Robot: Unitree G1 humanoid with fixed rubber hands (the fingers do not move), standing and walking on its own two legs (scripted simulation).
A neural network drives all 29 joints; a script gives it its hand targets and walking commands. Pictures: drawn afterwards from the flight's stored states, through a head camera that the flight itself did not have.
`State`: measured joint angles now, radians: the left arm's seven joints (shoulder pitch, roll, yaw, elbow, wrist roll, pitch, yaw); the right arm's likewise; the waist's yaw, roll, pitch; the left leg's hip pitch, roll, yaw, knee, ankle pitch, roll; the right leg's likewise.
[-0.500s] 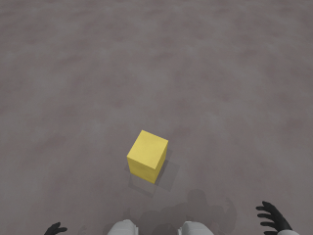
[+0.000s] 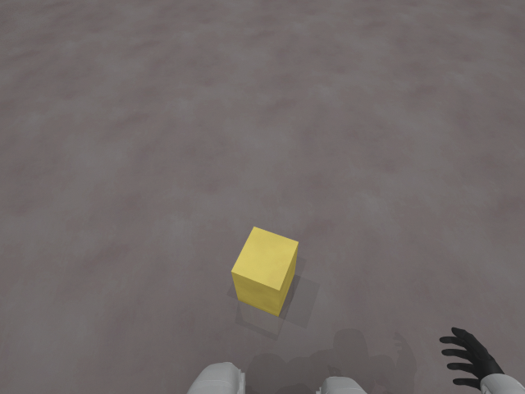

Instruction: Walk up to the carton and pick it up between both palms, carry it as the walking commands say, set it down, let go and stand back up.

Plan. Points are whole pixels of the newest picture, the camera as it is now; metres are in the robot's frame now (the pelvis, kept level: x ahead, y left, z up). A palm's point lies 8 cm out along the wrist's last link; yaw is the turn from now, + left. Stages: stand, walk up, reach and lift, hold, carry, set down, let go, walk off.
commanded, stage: walk up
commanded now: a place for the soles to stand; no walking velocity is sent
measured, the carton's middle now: (266, 272) +0.55 +0.03 -0.61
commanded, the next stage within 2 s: none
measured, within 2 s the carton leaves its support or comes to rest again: neither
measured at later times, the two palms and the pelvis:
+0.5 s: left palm out of the picture +0.14 +0.49 -0.09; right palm out of the picture +0.07 -0.17 -0.10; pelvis +0.07 +0.16 +0.00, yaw -5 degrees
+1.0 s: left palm out of the picture +0.23 +0.57 -0.12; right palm out of the picture +0.10 -0.07 -0.08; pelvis +0.12 +0.27 +0.00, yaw -10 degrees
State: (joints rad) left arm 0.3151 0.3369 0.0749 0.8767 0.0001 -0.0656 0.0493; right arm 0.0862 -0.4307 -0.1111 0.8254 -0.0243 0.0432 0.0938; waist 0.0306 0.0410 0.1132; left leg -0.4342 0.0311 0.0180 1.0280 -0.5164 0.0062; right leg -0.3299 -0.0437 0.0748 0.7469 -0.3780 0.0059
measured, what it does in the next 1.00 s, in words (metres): steps to the left: left foot, then right foot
